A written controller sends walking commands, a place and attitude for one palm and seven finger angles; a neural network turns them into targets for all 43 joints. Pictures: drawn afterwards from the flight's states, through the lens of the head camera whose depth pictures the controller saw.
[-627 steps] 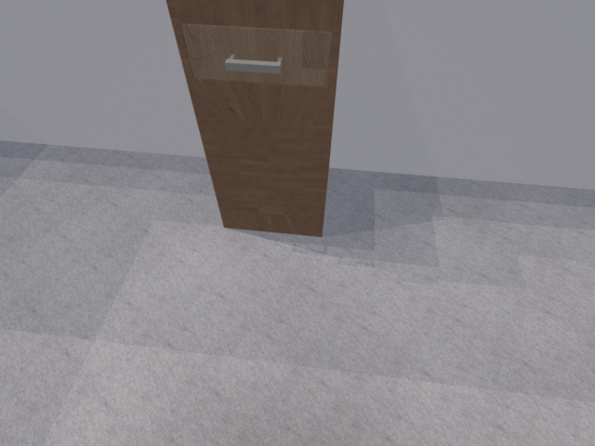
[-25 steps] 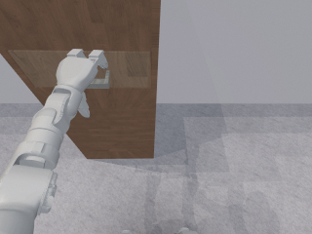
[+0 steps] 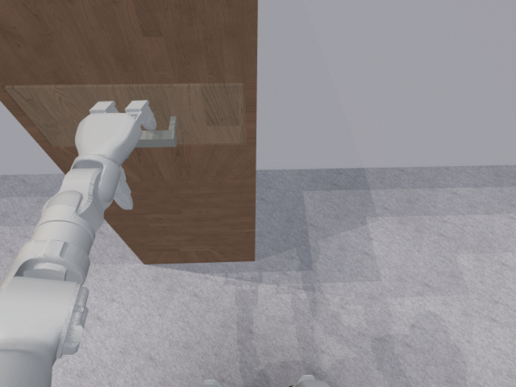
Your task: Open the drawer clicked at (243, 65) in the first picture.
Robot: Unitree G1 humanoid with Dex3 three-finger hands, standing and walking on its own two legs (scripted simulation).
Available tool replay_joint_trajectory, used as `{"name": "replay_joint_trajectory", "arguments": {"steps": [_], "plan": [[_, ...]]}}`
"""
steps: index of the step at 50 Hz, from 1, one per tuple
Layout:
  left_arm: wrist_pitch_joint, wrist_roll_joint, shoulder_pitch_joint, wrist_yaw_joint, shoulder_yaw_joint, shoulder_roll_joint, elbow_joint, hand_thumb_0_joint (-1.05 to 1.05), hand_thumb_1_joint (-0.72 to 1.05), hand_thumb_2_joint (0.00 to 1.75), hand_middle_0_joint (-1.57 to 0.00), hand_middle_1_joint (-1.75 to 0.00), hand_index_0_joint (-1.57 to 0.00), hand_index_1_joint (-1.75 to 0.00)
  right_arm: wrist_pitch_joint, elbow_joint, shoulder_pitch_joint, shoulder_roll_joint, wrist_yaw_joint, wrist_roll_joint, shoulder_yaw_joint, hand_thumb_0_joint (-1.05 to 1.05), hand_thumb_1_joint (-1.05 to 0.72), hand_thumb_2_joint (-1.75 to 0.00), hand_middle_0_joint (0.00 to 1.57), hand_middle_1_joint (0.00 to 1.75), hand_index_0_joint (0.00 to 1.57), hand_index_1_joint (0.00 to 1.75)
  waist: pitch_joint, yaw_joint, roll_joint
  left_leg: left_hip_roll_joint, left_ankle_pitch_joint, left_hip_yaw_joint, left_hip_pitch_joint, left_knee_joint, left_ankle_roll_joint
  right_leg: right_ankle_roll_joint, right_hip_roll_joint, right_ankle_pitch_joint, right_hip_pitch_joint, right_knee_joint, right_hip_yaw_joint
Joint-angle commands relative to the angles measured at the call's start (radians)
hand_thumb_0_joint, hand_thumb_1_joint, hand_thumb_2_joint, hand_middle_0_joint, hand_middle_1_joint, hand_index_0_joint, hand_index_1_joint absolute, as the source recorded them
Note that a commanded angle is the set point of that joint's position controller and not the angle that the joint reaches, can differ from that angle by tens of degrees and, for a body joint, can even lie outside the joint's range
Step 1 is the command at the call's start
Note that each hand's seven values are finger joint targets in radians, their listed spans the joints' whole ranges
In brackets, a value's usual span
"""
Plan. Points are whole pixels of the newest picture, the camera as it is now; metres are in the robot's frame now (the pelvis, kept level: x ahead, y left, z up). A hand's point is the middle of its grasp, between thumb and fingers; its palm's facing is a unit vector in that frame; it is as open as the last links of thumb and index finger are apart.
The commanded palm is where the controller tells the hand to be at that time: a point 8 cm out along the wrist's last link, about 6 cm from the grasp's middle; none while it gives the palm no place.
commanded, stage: lower the fingers behind the handle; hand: left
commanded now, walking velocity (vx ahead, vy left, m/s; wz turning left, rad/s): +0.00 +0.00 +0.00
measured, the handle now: (135, 130) +0.54 +0.21 +0.04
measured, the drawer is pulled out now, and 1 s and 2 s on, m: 0.00 0.00 0.00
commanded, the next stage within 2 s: close the thumb around the handle in 0.92 s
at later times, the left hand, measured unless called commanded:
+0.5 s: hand (137, 162) +0.49 +0.21 +0.02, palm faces -0.05 -0.03 -1.00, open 13.8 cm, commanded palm +0.46 +0.22 +0.07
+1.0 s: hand (132, 163) +0.48 +0.22 +0.02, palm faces -0.05 -0.03 -1.00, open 13.8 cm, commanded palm +0.46 +0.22 +0.07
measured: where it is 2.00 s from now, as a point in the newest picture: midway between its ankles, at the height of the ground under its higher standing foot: outside the picture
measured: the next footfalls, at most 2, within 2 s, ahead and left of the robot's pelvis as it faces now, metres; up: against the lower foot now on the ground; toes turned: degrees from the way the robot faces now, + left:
none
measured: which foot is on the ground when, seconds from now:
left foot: down 0.00-1.00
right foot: down 0.00-1.00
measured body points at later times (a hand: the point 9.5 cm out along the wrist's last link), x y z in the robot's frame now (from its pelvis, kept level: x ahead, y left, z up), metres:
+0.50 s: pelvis +0.00 +0.00 -0.01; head +0.10 -0.01 +0.43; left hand +0.48 +0.21 +0.07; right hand +0.01 -0.27 -0.14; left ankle -0.01 +0.09 -0.71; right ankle +0.00 -0.12 -0.71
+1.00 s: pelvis +0.01 +0.00 -0.01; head +0.10 +0.00 +0.43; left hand +0.48 +0.22 +0.07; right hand +0.03 -0.28 -0.13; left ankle -0.01 +0.09 -0.71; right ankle +0.00 -0.12 -0.71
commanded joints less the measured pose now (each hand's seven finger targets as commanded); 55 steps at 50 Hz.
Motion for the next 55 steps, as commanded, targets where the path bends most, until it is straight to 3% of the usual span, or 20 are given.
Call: {"name": "replay_joint_trajectory", "arguments": {"steps": [1, 3, 4, 7, 9, 13, 15, 21, 23, 26, 28, 31, 36, 38, 41, 43, 44, 47, 51, 55], "plan": [[0.076, 0.049, -0.492, 0.127, 0.063, 0.229, -0.155, 0.00, -0.50, 0.30, -0.30, -1.20, -0.30, -1.20, -0.026, -0.043, 0.099, -0.143, 0.019, -0.009, -0.061, 0.00, -0.90, -0.90, 0.20, 0.30, 0.20, 0.30, -0.437, -0.022, 0.062, -0.020, 0.422, -0.051, 0.268, -0.025, -0.004, -0.037, 0.049, 0.279, 0.106, -0.036, -0.008], [0.139, 0.067, -0.522, 0.145, 0.043, 0.210, -0.119, 0.00, -0.50, 0.30, -0.30, -1.20, -0.30, -1.20, -0.021, -0.027, 0.106, -0.148, 0.027, -0.010, -0.061, 0.00, -0.90, -0.90, 0.20, 0.30, 0.20, 0.30, -0.460, -0.033, 0.066, -0.015, 0.465, -0.058, 0.285, -0.016, -0.011, -0.038, 0.053, 0.292, 0.090, -0.027, -0.017], [0.166, 0.059, -0.511, 0.143, 0.018, 0.179, -0.091, 0.00, -0.50, 0.30, -0.30, -1.20, -0.30, -1.20, -0.020, -0.029, 0.108, -0.144, 0.029, -0.006, -0.062, 0.00, -0.90, -0.90, 0.20, 0.30, 0.20, 0.30, -0.460, -0.040, 0.053, -0.015, 0.447, -0.054, 0.291, -0.017, -0.010, -0.033, 0.054, 0.283, 0.093, -0.035, -0.017], [0.203, 0.037, -0.556, 0.114, 0.005, 0.178, -0.088, 0.00, -0.50, 0.30, -0.30, -1.20, -0.30, -1.20, -0.018, -0.031, 0.104, -0.147, 0.022, -0.001, -0.060, 0.00, -0.90, -0.90, 0.20, 0.30, 0.20, 0.30, -0.473, -0.050, 0.056, -0.015, 0.410, -0.050, 0.310, -0.030, -0.006, -0.029, 0.052, 0.281, 0.120, -0.054, -0.011], [0.194, 0.022, -0.554, 0.082, 0.019, 0.206, -0.089, 0.00, -0.50, 0.30, -0.30, -1.20, -0.30, -1.20, -0.019, -0.033, 0.104, -0.149, 0.012, 0.001, -0.055, 0.00, -0.90, -0.90, 0.20, 0.30, 0.20, 0.30, -0.489, -0.049, 0.059, -0.017, 0.417, -0.051, 0.319, -0.031, -0.001, -0.028, 0.050, 0.300, 0.146, -0.061, -0.004], [0.153, 0.030, -0.541, 0.043, 0.013, 0.211, -0.063, 0.00, -0.50, 0.30, -0.30, -1.20, -0.30, -1.20, -0.022, -0.038, 0.097, -0.145, -0.010, 0.001, -0.042, 0.00, -0.90, -0.90, 0.20, 0.30, 0.20, 0.30, -0.402, -0.057, 0.030, -0.016, 0.379, -0.056, 0.268, -0.040, 0.004, -0.030, 0.048, 0.275, 0.125, -0.065, -0.006], [0.130, 0.037, -0.499, 0.044, 0.037, 0.235, -0.049, 0.00, -0.50, 0.30, -0.30, -1.20, -0.30, -1.20, -0.024, -0.040, 0.101, -0.144, -0.015, -0.001, -0.039, 0.00, -0.90, -0.90, 0.20, 0.30, 0.20, 0.30, -0.381, -0.048, 0.010, -0.016, 0.365, -0.053, 0.235, -0.033, 0.007, -0.028, 0.047, 0.274, 0.120, -0.054, -0.004], [0.098, 0.037, -0.358, 0.076, 0.087, 0.246, -0.039, 0.00, -0.50, 0.30, -0.30, -1.20, -0.30, -1.20, -0.020, -0.055, 0.104, -0.139, 0.000, -0.010, -0.038, 0.00, -0.90, -0.90, 0.20, 0.30, 0.20, 0.30, -0.421, -0.001, 0.007, -0.019, 0.429, -0.039, 0.186, -0.001, 0.002, -0.031, 0.050, 0.334, 0.144, -0.010, -0.004], [0.098, 0.043, -0.369, 0.098, 0.105, 0.259, -0.056, 0.00, -0.50, 0.30, -0.30, -1.20, -0.30, -1.20, -0.020, -0.049, 0.105, -0.142, 0.005, -0.015, -0.043, 0.00, -0.90, -0.90, 0.20, 0.30, 0.20, 0.30, -0.438, -0.004, -0.012, -0.019, 0.439, -0.038, 0.167, 0.009, 0.004, -0.031, 0.049, 0.360, 0.159, -0.002, -0.001], [0.107, 0.052, -0.403, 0.126, 0.056, 0.210, -0.057, 0.00, -0.50, 0.30, -0.30, -1.20, -0.30, -1.20, -0.023, -0.041, 0.110, -0.140, 0.009, -0.013, -0.049, 0.00, -0.90, -0.90, 0.20, 0.30, 0.20, 0.30, -0.423, -0.031, 0.007, -0.019, 0.397, -0.037, 0.170, 0.017, 0.003, -0.027, 0.050, 0.323, 0.112, -0.004, -0.002], [0.129, 0.045, -0.413, 0.136, 0.085, 0.244, -0.040, 0.00, -0.50, 0.30, -0.30, -1.20, -0.30, -1.20, -0.021, -0.030, 0.113, -0.148, 0.011, -0.013, -0.049, 0.00, -0.90, -0.90, 0.20, 0.30, 0.20, 0.30, -0.432, -0.030, -0.009, -0.019, 0.392, -0.038, 0.163, 0.015, 0.004, -0.028, 0.050, 0.321, 0.123, -0.003, -0.002], [0.157, 0.047, -0.448, 0.140, 0.077, 0.250, -0.062, 0.00, -0.50, 0.30, -0.30, -1.20, -0.30, -1.20, -0.017, -0.028, 0.119, -0.145, 0.011, -0.012, -0.050, 0.00, -0.90, -0.90, 0.20, 0.30, 0.20, 0.30, -0.495, -0.028, 0.032, -0.020, 0.441, -0.039, 0.206, 0.018, 0.001, -0.027, 0.049, 0.355, 0.143, 0.002, -0.002], [0.172, 0.032, -0.401, 0.101, 0.059, 0.228, -0.048, 0.00, -0.50, 0.30, -0.30, -1.20, -0.30, -1.20, -0.009, -0.033, 0.113, -0.145, 0.006, -0.007, -0.048, 0.00, -0.90, -0.90, 0.20, 0.30, 0.20, 0.30, -0.483, -0.023, 0.018, -0.020, 0.459, -0.035, 0.220, 0.010, 0.004, -0.024, 0.050, 0.381, 0.174, -0.016, 0.001], [0.162, 0.026, -0.416, 0.083, 0.029, 0.191, -0.057, 0.00, -0.50, 0.30, -0.30, -1.20, -0.30, -1.20, -0.009, -0.036, 0.111, -0.141, 0.003, -0.004, -0.048, 0.00, -0.90, -0.90, 0.20, 0.30, 0.20, 0.30, -0.448, -0.036, 0.016, -0.018, 0.454, -0.038, 0.220, 0.002, 0.005, -0.025, 0.049, 0.377, 0.165, -0.027, 0.000], [0.150, 0.026, -0.387, 0.069, 0.028, 0.197, -0.045, 0.00, -0.50, 0.30, -0.30, -1.20, -0.30, -1.20, -0.009, -0.042, 0.101, -0.143, -0.002, 0.000, -0.045, 0.00, -0.90, -0.90, 0.20, 0.30, 0.20, 0.30, -0.390, -0.035, 0.004, -0.019, 0.396, -0.034, 0.200, -0.008, 0.007, -0.024, 0.049, 0.334, 0.147, -0.039, 0.000], [0.130, 0.026, -0.404, 0.065, 0.037, 0.206, -0.064, 0.00, -0.50, 0.30, -0.30, -1.20, -0.30, -1.20, -0.011, -0.040, 0.103, -0.142, -0.005, -0.003, -0.047, 0.00, -0.90, -0.90, 0.20, 0.30, 0.20, 0.30, -0.397, -0.035, 0.010, -0.018, 0.402, -0.036, 0.208, -0.009, 0.007, -0.028, 0.047, 0.336, 0.147, -0.038, 0.002], [0.121, 0.028, -0.380, 0.067, 0.061, 0.234, -0.069, 0.00, -0.50, 0.30, -0.30, -1.20, -0.30, -1.20, -0.012, -0.044, 0.104, -0.142, -0.006, -0.003, -0.045, 0.00, -0.90, -0.90, 0.20, 0.30, 0.20, 0.30, -0.419, -0.020, 0.005, -0.019, 0.413, -0.035, 0.203, -0.007, 0.008, -0.026, 0.046, 0.350, 0.167, -0.030, 0.005], [0.108, 0.026, -0.355, 0.069, 0.036, 0.192, -0.080, 0.00, -0.50, 0.30, -0.30, -1.20, -0.30, -1.20, -0.013, -0.049, 0.099, -0.135, -0.003, -0.004, -0.048, 0.00, -0.90, -0.90, 0.20, 0.30, 0.20, 0.30, -0.415, -0.021, 0.025, -0.020, 0.423, -0.032, 0.215, -0.001, 0.005, -0.028, 0.048, 0.351, 0.151, -0.029, 0.002], [0.109, 0.035, -0.386, 0.087, 0.041, 0.206, -0.068, 0.00, -0.50, 0.30, -0.30, -1.20, -0.30, -1.20, -0.015, -0.044, 0.103, -0.139, 0.000, -0.005, -0.048, 0.00, -0.90, -0.90, 0.20, 0.30, 0.20, 0.30, -0.400, -0.030, 0.018, -0.020, 0.398, -0.038, 0.196, 0.003, 0.004, -0.028, 0.048, 0.324, 0.123, -0.023, -0.001], [0.122, 0.035, -0.399, 0.103, 0.039, 0.194, -0.071, 0.00, -0.28, 0.40, -0.32, -1.22, -0.32, -1.22, -0.015, -0.038, 0.108, -0.138, 0.006, -0.006, -0.051, 0.00, -0.90, -0.90, 0.20, 0.30, 0.20, 0.30, -0.436, -0.030, 0.044, -0.017, 0.442, -0.044, 0.233, 0.012, -0.001, -0.031, 0.051, 0.332, 0.109, -0.012, -0.006]]}}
